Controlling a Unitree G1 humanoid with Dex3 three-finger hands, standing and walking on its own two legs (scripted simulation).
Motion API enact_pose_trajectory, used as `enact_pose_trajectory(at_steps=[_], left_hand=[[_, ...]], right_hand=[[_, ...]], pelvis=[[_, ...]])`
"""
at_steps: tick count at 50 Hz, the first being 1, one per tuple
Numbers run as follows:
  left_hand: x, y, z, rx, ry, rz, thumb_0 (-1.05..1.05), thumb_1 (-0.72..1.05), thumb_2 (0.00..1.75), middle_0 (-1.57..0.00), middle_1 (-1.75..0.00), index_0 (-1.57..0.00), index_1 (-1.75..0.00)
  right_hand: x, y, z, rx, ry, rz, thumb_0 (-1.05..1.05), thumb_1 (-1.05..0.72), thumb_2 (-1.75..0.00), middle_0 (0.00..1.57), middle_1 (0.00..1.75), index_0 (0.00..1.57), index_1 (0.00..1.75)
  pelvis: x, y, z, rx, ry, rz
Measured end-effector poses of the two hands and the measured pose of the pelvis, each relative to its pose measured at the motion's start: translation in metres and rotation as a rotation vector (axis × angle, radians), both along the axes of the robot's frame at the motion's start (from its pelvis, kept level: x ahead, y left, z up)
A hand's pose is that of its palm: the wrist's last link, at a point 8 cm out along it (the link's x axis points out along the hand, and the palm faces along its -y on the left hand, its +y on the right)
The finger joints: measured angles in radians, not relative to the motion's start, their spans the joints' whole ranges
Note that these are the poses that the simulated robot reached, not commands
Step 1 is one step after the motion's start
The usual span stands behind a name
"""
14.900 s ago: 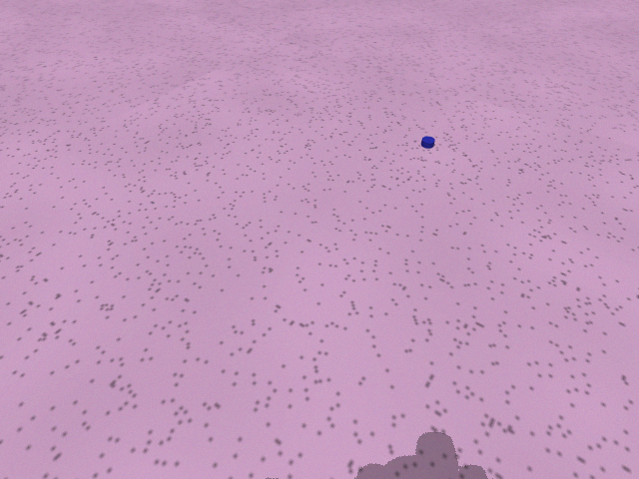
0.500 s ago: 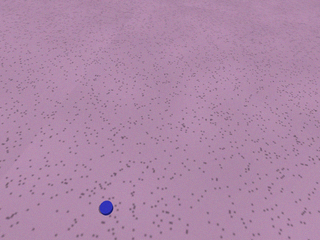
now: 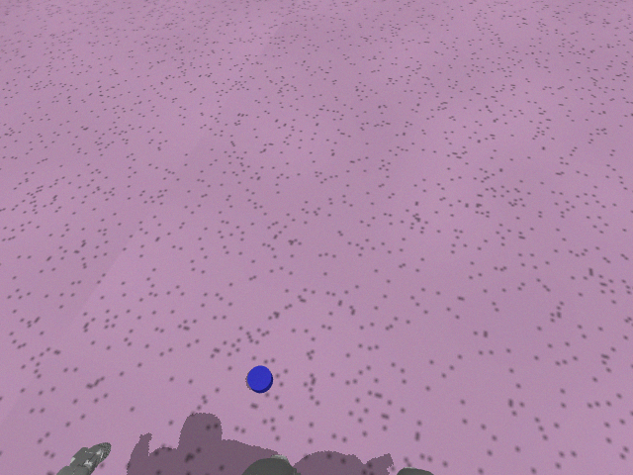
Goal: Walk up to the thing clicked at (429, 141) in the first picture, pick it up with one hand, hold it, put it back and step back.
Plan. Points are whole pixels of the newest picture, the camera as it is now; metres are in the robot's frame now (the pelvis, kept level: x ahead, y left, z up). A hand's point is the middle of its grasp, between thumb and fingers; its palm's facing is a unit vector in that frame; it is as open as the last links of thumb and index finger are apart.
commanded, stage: walk up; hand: left
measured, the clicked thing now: (260, 379) +0.43 +0.23 -0.73
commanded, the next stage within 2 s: stand in 0.04 s
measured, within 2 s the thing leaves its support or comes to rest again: neither
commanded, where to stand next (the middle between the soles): +0.04 +0.00 m, yaw -1 degrees
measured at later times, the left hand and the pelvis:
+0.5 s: hand out of the picture +0.05 +0.26 -0.12, palm faces -0.06 -0.93 -0.36, open 7.4 cm; pelvis -0.01 +0.00 +0.03, yaw -2 degrees
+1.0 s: hand out of the picture +0.11 +0.24 -0.12, palm faces -0.07 -0.94 -0.33, open 7.4 cm; pelvis +0.00 +0.00 +0.03, yaw -2 degrees
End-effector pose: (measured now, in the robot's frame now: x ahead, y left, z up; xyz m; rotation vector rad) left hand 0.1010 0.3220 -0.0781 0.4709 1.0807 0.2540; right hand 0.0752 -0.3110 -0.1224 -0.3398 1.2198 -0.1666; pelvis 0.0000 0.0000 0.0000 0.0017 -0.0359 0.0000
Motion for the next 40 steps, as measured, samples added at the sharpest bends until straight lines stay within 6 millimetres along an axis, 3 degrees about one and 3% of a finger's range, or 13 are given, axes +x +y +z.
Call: enact_pose_trajectory(at_steps=[4,9,13,19,24,31,40], left_hand=[[-0.004,0.014,-0.019,-0.041,0.009,0.035,0.0,0.9,0.9,-0.21,-0.3,-0.2,-0.3],[-0.013,0.008,-0.027,-0.12,0.031,0.033,0.0,0.9,0.9,-0.2,-0.3,-0.2,-0.3],[-0.023,0.0,-0.03,-0.158,0.052,0.028,0.0,0.9,0.9,-0.2,-0.3,-0.2,-0.3],[-0.047,-0.014,-0.024,-0.154,0.094,0.028,0.0,0.9,0.9,-0.2,-0.3,-0.2,-0.3],[-0.059,-0.019,-0.009,-0.139,0.13,0.029,0.0,0.9,0.9,-0.21,-0.3,-0.2,-0.3],[-0.052,-0.021,0.0,-0.12,0.126,0.032,0.0,0.9,0.9,-0.21,-0.3,-0.2,-0.3],[-0.018,-0.028,-0.002,-0.144,0.09,0.007,0.0,0.9,0.9,-0.2,-0.3,-0.2,-0.3]], right_hand=[[0.008,0.015,0.012,-0.039,-0.047,0.029,0.01,-0.91,-0.9,0.21,0.3,0.2,0.3],[0.009,0.027,0.04,-0.059,-0.109,0.018,0.01,-0.91,-0.9,0.21,0.3,0.2,0.3],[0.012,0.026,0.052,-0.067,-0.147,0.007,0.01,-0.9,-0.9,0.21,0.3,0.21,0.3],[0.014,0.014,0.048,-0.035,-0.174,-0.034,0.01,-0.9,-0.9,0.21,0.3,0.2,0.3],[0.005,0.013,0.041,0.019,-0.14,-0.045,0.01,-0.91,-0.9,0.21,0.3,0.2,0.3],[-0.022,0.01,0.03,0.042,-0.04,-0.067,0.01,-0.91,-0.9,0.21,0.3,0.2,0.3],[-0.042,0.006,0.033,0.017,0.037,-0.103,0.01,-0.91,-0.9,0.21,0.3,0.2,0.3]], pelvis=[[-0.007,0.015,-0.002,0.023,-0.026,-0.004],[-0.008,0.018,0.01,-0.003,-0.033,-0.014],[-0.009,0.017,0.015,-0.008,-0.043,-0.032],[-0.014,0.009,0.019,-0.017,-0.066,-0.034],[-0.014,0.004,0.027,-0.005,-0.053,-0.03],[-0.011,-0.003,0.031,-0.005,-0.036,-0.028],[-0.002,-0.003,0.034,-0.002,-0.027,-0.033]])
